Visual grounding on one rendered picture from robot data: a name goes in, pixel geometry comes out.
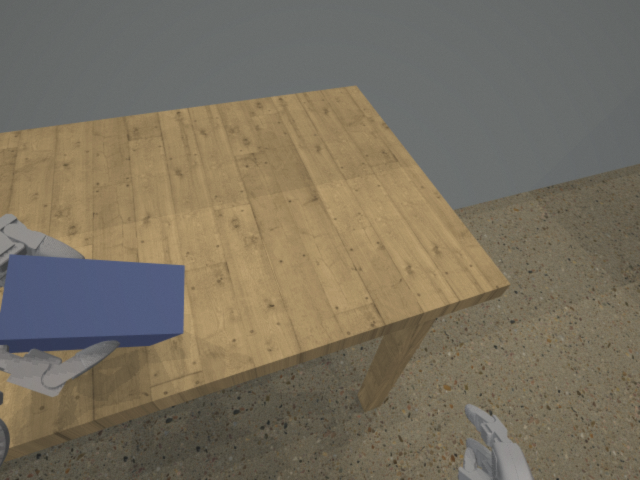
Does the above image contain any robot right hand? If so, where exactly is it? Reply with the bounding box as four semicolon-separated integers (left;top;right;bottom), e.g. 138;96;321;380
458;404;534;480

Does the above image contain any sponge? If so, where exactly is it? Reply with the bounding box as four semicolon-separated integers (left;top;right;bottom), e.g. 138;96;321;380
0;254;185;353

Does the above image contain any robot left hand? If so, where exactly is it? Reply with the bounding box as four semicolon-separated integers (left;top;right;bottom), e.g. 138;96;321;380
0;214;120;397

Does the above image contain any table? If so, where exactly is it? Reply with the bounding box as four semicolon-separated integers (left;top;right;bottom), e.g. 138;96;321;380
0;86;511;463

